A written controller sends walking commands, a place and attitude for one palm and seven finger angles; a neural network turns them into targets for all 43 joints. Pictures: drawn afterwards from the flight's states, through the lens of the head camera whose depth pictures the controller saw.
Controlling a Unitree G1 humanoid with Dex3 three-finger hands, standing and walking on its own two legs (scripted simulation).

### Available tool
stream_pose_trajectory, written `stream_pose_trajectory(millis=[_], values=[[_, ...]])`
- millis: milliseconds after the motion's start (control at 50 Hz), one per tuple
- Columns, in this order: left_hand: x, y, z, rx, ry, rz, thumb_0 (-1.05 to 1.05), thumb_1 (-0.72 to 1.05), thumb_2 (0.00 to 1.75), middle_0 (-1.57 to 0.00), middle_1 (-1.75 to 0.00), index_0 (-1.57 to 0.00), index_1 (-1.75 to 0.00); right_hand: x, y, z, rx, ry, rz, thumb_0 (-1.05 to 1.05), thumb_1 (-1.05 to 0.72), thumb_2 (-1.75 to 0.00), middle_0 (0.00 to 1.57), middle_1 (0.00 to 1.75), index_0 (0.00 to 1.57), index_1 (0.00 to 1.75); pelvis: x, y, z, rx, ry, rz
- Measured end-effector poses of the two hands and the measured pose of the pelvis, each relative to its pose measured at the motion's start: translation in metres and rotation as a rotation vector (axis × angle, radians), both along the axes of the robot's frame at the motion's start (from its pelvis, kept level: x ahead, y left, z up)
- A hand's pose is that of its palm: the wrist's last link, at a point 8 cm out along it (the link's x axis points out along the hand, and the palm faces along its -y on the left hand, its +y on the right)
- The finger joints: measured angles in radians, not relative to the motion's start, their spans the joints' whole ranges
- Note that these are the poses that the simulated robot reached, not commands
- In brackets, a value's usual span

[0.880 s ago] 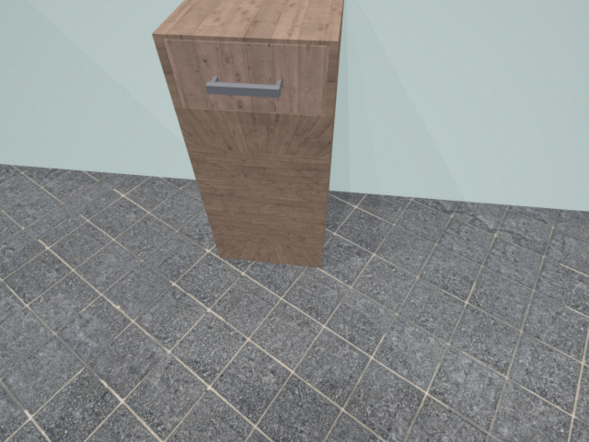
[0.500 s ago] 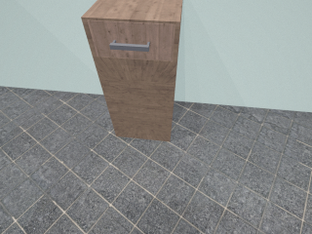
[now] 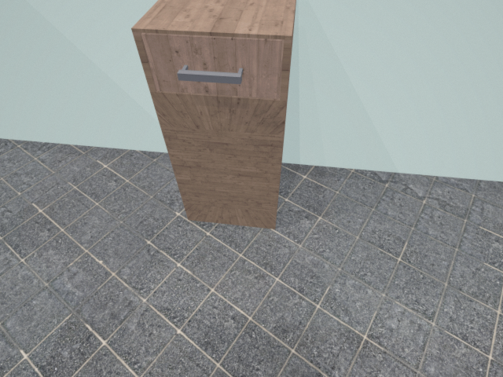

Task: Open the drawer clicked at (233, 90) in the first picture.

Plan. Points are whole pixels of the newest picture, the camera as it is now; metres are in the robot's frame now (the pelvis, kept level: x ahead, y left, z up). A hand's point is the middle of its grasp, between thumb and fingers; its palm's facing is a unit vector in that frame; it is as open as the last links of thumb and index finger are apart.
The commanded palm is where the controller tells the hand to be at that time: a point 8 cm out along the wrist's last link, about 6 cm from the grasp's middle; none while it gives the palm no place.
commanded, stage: take the last steps up to it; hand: left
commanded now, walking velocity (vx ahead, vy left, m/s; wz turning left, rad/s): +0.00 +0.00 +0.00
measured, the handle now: (211, 73) +0.87 +0.16 +0.03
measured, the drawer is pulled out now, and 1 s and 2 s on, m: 0.00 0.00 0.00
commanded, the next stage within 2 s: come to a stop and stand still in 0.98 s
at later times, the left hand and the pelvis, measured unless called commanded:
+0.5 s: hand out of the picture +0.03 +0.19 -0.20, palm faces +0.00 -0.99 -0.13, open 7.4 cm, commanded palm none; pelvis +0.07 +0.02 -0.02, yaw -2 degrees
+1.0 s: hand (195, 293) +0.32 +0.15 -0.19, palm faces -0.02 -0.98 -0.20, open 7.1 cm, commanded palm none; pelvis +0.23 -0.03 -0.01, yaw -2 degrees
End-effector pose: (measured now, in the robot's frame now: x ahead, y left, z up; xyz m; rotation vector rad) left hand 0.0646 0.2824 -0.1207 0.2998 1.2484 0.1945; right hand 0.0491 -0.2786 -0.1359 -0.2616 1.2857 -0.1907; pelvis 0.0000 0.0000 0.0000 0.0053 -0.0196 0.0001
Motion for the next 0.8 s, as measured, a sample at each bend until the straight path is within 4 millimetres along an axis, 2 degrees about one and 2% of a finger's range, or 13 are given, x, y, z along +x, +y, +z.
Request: stream_pose_trajectory(millis=[140,200,340,420,480,540,660,740,800], values=[[0.002,-0.001,0.000,0.002,-0.002,0.000,0.01,0.90,0.90,-0.20,-0.30,-0.21,-0.30,0.003,-0.001,0.000,-0.001,0.000,0.001,0.01,-0.91,-0.90,0.20,0.30,0.20,0.30,0.002,-0.001,0.000,-0.001,0.002,-0.001],[-0.001,-0.007,-0.005,-0.010,0.012,0.007,0.01,0.91,0.90,-0.20,-0.30,-0.20,-0.30,0.000,0.005,-0.003,0.010,0.013,-0.002,0.01,-0.91,-0.90,0.20,0.30,0.20,0.30,0.006,-0.001,-0.002,-0.002,0.003,-0.005],[-0.024,-0.027,-0.031,-0.108,0.091,0.071,0.00,0.91,0.90,-0.20,-0.30,-0.20,-0.30,-0.017,0.040,-0.016,0.067,0.108,-0.024,0.01,-0.91,-0.90,0.20,0.30,0.20,0.30,0.033,0.007,-0.010,-0.031,0.007,0.006],[-0.040,-0.033,-0.049,-0.170,0.183,0.105,0.00,0.91,0.90,-0.20,-0.30,-0.20,-0.30,-0.019,0.065,-0.018,0.076,0.140,-0.061,0.01,-0.91,-0.90,0.20,0.30,0.20,0.30,0.054,0.018,-0.017,-0.024,0.001,-0.013],[-0.037,-0.037,-0.051,-0.192,0.265,0.087,0.01,0.91,0.90,-0.20,-0.30,-0.20,-0.30,-0.027,0.081,-0.017,0.081,0.144,-0.108,0.01,-0.91,-0.90,0.20,0.30,0.20,0.30,0.070,0.024,-0.018,-0.016,0.005,-0.030],[-0.009,-0.039,-0.047,-0.200,0.258,0.074,0.01,0.91,0.90,-0.20,-0.30,-0.20,-0.30,-0.047,0.099,-0.012,0.106,0.220,-0.145,0.00,-0.91,-0.90,0.20,0.30,0.20,0.30,0.084,0.025,-0.014,-0.015,0.011,-0.021],[0.083,-0.036,-0.037,-0.156,0.147,0.011,0.03,0.95,0.90,-0.20,-0.30,-0.20,-0.30,-0.084,0.120,0.003,0.171,0.427,-0.221,0.00,-0.91,-0.90,0.20,0.30,0.20,0.30,0.118,0.015,-0.011,-0.015,0.016,-0.033],[0.158,-0.044,-0.035,-0.121,0.055,-0.046,0.02,0.94,0.90,-0.20,-0.30,-0.20,-0.30,-0.086,0.117,0.001,0.203,0.516,-0.273,0.00,-0.90,-0.90,0.20,0.30,0.20,0.30,0.150,0.000,-0.020,-0.014,0.007,-0.049],[0.205,-0.055,-0.041,-0.098,-0.055,-0.052,0.02,0.93,0.90,-0.20,-0.30,-0.20,-0.30,-0.069,0.100,-0.013,0.217,0.549,-0.288,0.01,-0.90,-0.90,0.20,0.30,0.20,0.30,0.176,-0.017,-0.034,0.006,-0.003,-0.041]])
